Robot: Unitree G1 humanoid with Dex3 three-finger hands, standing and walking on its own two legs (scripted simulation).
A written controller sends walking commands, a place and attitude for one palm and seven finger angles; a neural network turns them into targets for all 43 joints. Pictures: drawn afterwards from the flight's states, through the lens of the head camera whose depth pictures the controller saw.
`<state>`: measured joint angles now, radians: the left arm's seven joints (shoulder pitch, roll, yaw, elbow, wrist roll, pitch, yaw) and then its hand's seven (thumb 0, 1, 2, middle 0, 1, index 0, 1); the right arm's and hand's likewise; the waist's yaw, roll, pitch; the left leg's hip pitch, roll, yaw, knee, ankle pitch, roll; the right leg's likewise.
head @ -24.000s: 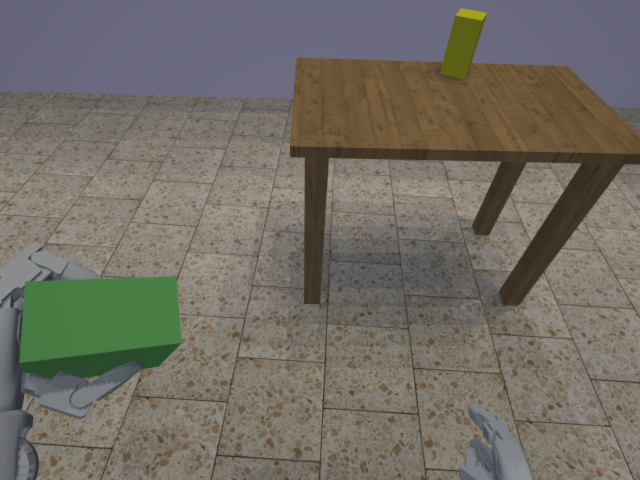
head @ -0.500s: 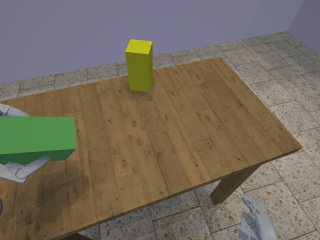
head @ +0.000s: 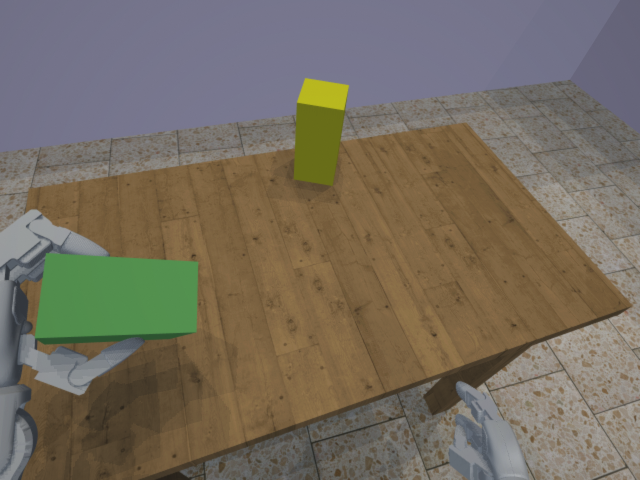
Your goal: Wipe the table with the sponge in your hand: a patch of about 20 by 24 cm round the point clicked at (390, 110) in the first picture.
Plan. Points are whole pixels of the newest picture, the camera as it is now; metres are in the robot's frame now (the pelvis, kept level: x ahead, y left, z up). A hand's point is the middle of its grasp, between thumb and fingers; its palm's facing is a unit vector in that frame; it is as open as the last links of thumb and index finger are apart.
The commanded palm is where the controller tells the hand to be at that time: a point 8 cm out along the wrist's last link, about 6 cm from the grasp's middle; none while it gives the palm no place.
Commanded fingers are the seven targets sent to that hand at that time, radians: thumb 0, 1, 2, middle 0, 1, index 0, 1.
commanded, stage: come to a stop and stand still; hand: left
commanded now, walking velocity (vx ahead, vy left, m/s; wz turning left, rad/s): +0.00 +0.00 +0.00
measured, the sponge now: (140, 304) +0.24 +0.21 +0.14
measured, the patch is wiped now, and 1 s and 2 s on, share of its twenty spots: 0.00 0.00 0.00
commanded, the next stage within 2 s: look again from close up in 0.08 s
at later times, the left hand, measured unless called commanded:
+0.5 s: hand (127, 325) +0.21 +0.20 +0.14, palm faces +0.39 -0.85 -0.36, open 10.4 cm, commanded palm +0.15 +0.24 +0.18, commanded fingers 0.00 0.10 1.30 -1.20 -1.60 -1.20 -1.60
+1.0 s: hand (90, 266) +0.25 +0.24 +0.17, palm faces +0.46 -0.80 -0.39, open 10.4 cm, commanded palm +0.17 +0.24 +0.18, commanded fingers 0.00 0.10 1.30 -1.20 -1.60 -1.20 -1.60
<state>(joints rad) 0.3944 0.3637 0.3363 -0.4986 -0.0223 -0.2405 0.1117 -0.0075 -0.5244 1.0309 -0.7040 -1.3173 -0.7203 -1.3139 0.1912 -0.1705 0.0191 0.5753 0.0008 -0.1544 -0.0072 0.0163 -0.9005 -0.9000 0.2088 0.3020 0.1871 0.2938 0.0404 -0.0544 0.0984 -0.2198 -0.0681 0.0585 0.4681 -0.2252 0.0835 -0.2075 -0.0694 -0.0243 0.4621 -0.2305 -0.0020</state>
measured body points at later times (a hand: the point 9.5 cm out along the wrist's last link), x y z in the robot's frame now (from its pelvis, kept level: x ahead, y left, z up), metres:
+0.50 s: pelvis -0.01 -0.04 +0.00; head +0.02 -0.03 +0.45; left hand +0.19 +0.25 +0.16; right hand +0.17 -0.27 -0.07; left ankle +0.02 +0.05 -0.74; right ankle +0.01 -0.16 -0.74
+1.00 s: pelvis +0.00 -0.03 +0.00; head +0.04 -0.02 +0.45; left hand +0.22 +0.28 +0.19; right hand +0.18 -0.26 -0.07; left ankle +0.02 +0.05 -0.74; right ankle +0.01 -0.16 -0.74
